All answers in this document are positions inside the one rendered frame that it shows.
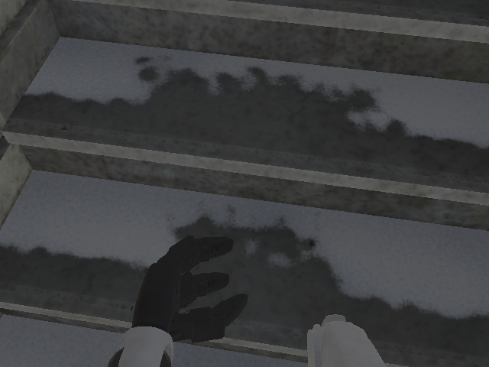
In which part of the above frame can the robot right thigh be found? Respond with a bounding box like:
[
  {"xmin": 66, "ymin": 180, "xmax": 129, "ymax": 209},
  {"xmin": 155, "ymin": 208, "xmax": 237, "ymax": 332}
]
[{"xmin": 307, "ymin": 321, "xmax": 386, "ymax": 367}]

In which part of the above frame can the robot right shin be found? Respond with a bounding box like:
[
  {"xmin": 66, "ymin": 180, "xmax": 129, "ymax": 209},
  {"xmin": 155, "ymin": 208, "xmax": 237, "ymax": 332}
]
[{"xmin": 321, "ymin": 314, "xmax": 367, "ymax": 335}]

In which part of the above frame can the robot left forearm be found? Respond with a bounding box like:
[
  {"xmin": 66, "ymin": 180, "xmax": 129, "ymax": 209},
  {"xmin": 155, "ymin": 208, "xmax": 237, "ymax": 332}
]
[{"xmin": 108, "ymin": 326, "xmax": 173, "ymax": 367}]

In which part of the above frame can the robot left hand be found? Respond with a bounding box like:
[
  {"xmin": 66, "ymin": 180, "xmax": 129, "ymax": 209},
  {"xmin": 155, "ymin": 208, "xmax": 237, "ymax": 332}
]
[{"xmin": 131, "ymin": 235, "xmax": 248, "ymax": 343}]

